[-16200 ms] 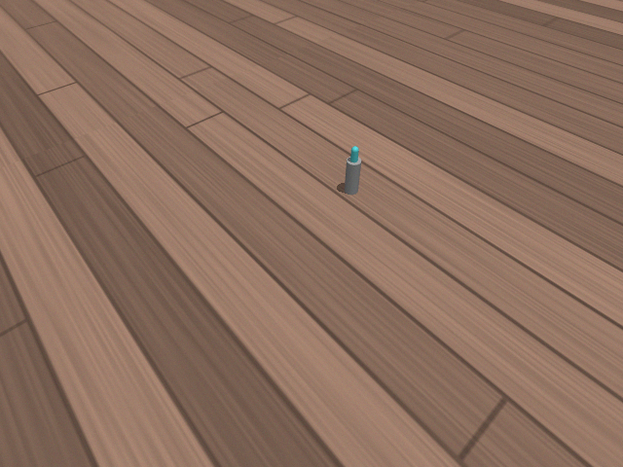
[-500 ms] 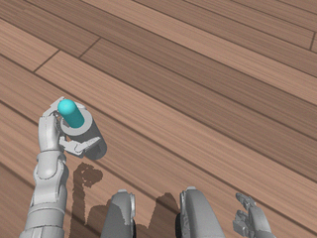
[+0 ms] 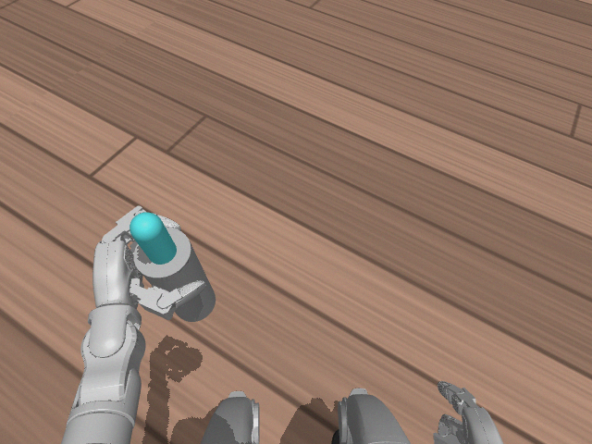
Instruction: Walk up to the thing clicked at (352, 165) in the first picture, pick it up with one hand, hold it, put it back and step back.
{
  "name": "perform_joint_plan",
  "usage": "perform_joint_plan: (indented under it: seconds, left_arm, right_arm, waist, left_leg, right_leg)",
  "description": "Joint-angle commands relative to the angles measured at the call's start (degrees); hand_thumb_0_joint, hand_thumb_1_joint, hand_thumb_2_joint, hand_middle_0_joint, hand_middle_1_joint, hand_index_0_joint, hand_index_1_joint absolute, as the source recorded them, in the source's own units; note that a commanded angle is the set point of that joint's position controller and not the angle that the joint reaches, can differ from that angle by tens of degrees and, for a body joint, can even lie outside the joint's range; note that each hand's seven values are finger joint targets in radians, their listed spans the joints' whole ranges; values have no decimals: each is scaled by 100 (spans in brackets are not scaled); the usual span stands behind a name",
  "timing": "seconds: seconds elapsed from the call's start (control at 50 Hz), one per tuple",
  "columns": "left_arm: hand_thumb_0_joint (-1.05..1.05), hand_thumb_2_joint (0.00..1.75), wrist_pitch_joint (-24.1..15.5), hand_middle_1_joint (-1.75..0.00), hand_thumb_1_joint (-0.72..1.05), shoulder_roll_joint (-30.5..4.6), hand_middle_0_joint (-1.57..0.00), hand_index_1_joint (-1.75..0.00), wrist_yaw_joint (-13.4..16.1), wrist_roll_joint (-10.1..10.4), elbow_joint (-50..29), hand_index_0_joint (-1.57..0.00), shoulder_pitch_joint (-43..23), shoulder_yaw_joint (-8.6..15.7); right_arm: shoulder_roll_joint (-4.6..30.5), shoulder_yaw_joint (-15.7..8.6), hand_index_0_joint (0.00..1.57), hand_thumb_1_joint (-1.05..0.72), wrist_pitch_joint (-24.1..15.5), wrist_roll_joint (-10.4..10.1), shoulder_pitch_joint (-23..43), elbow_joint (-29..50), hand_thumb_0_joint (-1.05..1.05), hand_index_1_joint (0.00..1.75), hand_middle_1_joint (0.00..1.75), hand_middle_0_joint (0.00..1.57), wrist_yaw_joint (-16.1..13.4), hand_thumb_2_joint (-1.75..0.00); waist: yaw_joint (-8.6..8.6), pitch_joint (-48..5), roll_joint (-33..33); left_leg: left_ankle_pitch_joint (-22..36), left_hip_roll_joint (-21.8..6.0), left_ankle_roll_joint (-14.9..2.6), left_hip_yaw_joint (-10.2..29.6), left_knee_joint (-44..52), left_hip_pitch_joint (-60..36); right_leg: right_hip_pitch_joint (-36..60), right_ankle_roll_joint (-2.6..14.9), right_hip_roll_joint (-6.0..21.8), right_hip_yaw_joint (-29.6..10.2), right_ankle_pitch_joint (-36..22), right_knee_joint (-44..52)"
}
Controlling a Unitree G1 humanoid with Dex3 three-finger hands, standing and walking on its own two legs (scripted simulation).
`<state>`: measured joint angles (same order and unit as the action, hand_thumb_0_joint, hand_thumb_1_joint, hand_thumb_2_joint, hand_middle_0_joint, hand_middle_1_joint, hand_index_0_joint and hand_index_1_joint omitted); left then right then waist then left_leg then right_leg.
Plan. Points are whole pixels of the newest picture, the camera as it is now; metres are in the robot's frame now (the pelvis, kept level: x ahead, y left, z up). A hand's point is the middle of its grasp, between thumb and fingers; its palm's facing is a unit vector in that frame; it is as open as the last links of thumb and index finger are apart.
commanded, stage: lift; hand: left
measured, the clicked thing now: (174, 270) +0.34 +0.17 +0.02
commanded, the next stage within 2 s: hold in 0.58 s
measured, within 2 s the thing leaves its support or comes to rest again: neither
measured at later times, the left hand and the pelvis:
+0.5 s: hand (168, 249) +0.34 +0.16 +0.06, palm faces +0.14 -0.99 -0.03, open 10.1 cm; pelvis +0.01 -0.01 +0.03, yaw +0 degrees
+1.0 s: hand (167, 240) +0.35 +0.16 +0.08, palm faces +0.14 -0.99 -0.02, open 10.1 cm; pelvis +0.02 -0.01 +0.05, yaw +0 degrees
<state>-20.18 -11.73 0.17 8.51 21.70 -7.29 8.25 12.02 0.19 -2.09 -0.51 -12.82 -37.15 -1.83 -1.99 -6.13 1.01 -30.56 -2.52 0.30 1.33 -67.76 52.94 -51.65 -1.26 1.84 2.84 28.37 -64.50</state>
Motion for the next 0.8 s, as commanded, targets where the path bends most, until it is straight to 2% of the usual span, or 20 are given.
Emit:
perform_joint_plan:
  seconds: [0.0, 0.06, 0.1, 0.12, 0.16, 0.2, 0.24, 0.26, 0.28, 0.32, 0.4, 0.46, 0.5, 0.52, 0.6, 0.64, 0.7, 0.74, 0.76, 0.78]
  left_arm:
    - [0, 124, -598, -141, 3, -782, -125, -141, 27, 110, -1642, -128, -1615, 294]
    - [0, 124, -586, -140, 4, -680, -124, -140, 1, 159, -1636, -127, -1695, 233]
    - [0, 122, -591, -139, 4, -734, -122, -138, 23, 172, -1623, -125, -1690, 331]
    - [0, 123, -570, -139, 3, -649, -123, -139, 8, 147, -1420, -125, -1579, 248]
    - [0, 124, -627, -139, 2, -782, -122, -139, 39, 156, -1706, -125, -1773, 361]
    - [0, 123, -614, -139, 2, -609, -122, -139, 10, 160, -1468, -125, -1575, 232]
    - [0, 122, -616, -138, 0, -613, -122, -138, 0, 166, -1386, -124, -1600, 256]
    - [0, 122, -660, -138, 0, -724, -121, -138, -2, 165, -1640, -123, -1774, 290]
    - [0, 122, -635, -138, 1, -599, -121, -138, -24, 174, -1366, -124, -1560, 243]
    - [0, 122, -667, -138, 0, -780, -121, -138, -17, 155, -1583, -124, -1692, 350]
    - [0, 122, -635, -137, 3, -549, -122, -137, -38, 189, -1369, -124, -1586, 219]
    - [0, 122, -684, -137, 3, -677, -123, -138, -23, 157, -1409, -124, -1697, 315]
    - [0, 122, -695, -137, 1, -613, -122, -138, -76, 159, -1283, -124, -1633, 225]
    - [0, 121, -748, -136, 3, -783, -122, -137, -49, 178, -1608, -124, -1818, 370]
    - [0, 122, -682, -138, 2, -450, -123, -138, -100, 260, -1083, -124, -1430, 215]
    - [0, 122, -757, -137, 0, -701, -121, -137, -64, 192, -1328, -123, -1814, 343]
    - [0, 119, -779, -136, 0, -755, -121, -137, -59, 168, -1500, -122, -1701, 350]
    - [0, 119, -764, -136, -1, -641, -122, -138, -58, 211, -1482, -122, -1747, 310]
    - [0, 119, -726, -136, -1, -520, -121, -137, -52, 214, -1183, -121, -1639, 269]
    - [0, 118, -727, -136, -2, -549, -120, -137, -32, 202, -1267, -122, -1640, 284]
  right_arm:
    - [837, -300, 20, -91, -158, 10, -121, 642, 0, 30, 30, 20, -58, -90]
    - [816, -276, 20, -91, -147, 16, -134, 610, 0, 30, 30, 20, -54, -90]
    - [810, -282, 20, -91, -130, 22, -131, 619, 0, 30, 30, 20, -47, -90]
    - [784, -269, 20, -90, -112, 34, -108, 633, 0, 30, 30, 20, -53, -90]
    - [769, -277, 20, -91, -122, 23, -81, 647, 0, 30, 30, 20, -61, -90]
    - [742, -260, 20, -90, -113, 39, -63, 645, 0, 30, 30, 20, -57, -90]
    - [778, -274, 20, -91, -116, 30, -41, 652, 0, 30, 30, 20, -64, -90]
    - [778, -278, 20, -91, -113, 31, -69, 627, 0, 30, 30, 20, -75, -90]
    - [769, -263, 20, -91, -93, 47, -68, 635, 0, 30, 30, 20, -68, -90]
    - [771, -274, 20, -91, -92, 42, -81, 627, 0, 30, 30, 20, -65, -90]
    - [725, -245, 20, -90, -73, 42, -33, 643, 0, 30, 30, 20, -71, -90]
    - [781, -281, 20, -91, -80, 38, -10, 655, 0, 30, 30, 20, -72, -90]
    - [777, -275, 20, -91, -74, 40, -7, 654, 0, 30, 30, 20, -58, -90]
    - [789, -291, 20, -91, -81, 42, -43, 624, 0, 30, 30, 20, -60, -90]
    - [781, -271, 20, -91, -94, 30, -3, 635, 0, 30, 30, 20, -57, -90]
    - [823, -310, 20, -91, -84, 38, 14, 643, 0, 30, 30, 20, -49, -90]
    - [779, -282, 20, -91, -50, 58, -69, 596, 0, 30, 30, 20, -68, -90]
    - [735, -257, 20, -91, -46, 52, -21, 617, 0, 30, 30, 20, -75, -90]
    - [741, -261, 20, -91, -43, 58, -11, 600, 0, 30, 30, 20, -69, -90]
    - [758, -276, 20, -91, -46, 54, 18, 611, 0, 30, 30, 20, -68, -90]
  waist:
    - [3, -2100, 307]
    - [-10, -1985, 361]
    - [32, -1942, 327]
    - [-19, -1854, 179]
    - [33, -1905, 169]
    - [-19, -1752, 130]
    - [-21, -1683, 151]
    - [-5, -1789, 223]
    - [-49, -1790, 110]
    - [29, -1838, 183]
    - [-45, -1557, 60]
    - [-4, -1537, 161]
    - [-15, -1520, 212]
    - [47, -1666, 269]
    - [-34, -1441, -7]
    - [-2, -1506, 233]
    - [24, -1707, 162]
    - [4, -1594, -10]
    - [-19, -1469, -11]
    - [6, -1421, 18]
  left_leg:
    - [1652, 158, -13, 101, 1285, -1690]
    - [1876, 139, 13, 110, 1393, -1870]
    - [1812, 139, 14, 107, 1475, -1913]
    - [1714, 156, -14, 75, 1492, -1810]
    - [1654, 187, -43, 2, 1527, -1778]
    - [1610, 194, -43, -17, 1587, -1776]
    - [1637, 191, -37, -13, 1668, -1920]
    - [1728, 190, -33, -39, 1661, -1989]
    - [1784, 188, -35, -6, 1685, -2000]
    - [1862, 202, -40, -40, 1721, -1996]
    - [1763, 211, -57, -76, 1823, -2010]
    - [1744, 200, -29, -46, 1943, -2167]
    - [1747, 194, -16, -41, 1995, -2275]
    - [1840, 193, -7, -49, 2005, -2345]
    - [1964, 197, -40, -80, 2020, -2274]
    - [2035, 198, -19, -68, 2055, -2409]
    - [2151, 205, -30, -119, 2065, -2520]
    - [2043, 214, -55, -136, 2095, -2432]
    - [2029, 218, -53, -136, 2111, -2412]
    - [2003, 209, -46, -139, 2151, -2458]
  right_leg:
    - [1291, 230, -224, 38, -1636, 953]
    - [1321, 245, -236, 54, -1784, 1023]
    - [1408, 241, -252, 61, -1718, 1107]
    - [1525, 220, -243, 38, -1707, 1194]
    - [1772, 187, -209, -23, -1745, 1292]
    - [1789, 180, -217, -32, -1722, 1374]
    - [1780, 185, -223, -28, -1750, 1429]
    - [1881, 186, -214, -41, -1839, 1444]
    - [1934, 191, -223, -22, -1868, 1464]
    - [2115, 186, -206, -43, -1976, 1491]
    - [2170, 152, -209, -62, -1961, 1663]
    - [2143, 179, -212, -39, -1873, 1692]
    - [2165, 191, -222, -25, -1838, 1737]
    - [2261, 195, -220, -31, -1914, 1729]
    - [2396, 156, -218, -55, -2126, 1816]
    - [2312, 178, -221, -50, -2136, 1803]
    - [2607, 155, -196, -86, -2306, 1880]
    - [2696, 119, -192, -90, -2285, 1952]
    - [2625, 127, -200, -84, -2264, 1965]
    - [2595, 131, -208, -78, -2220, 1979]
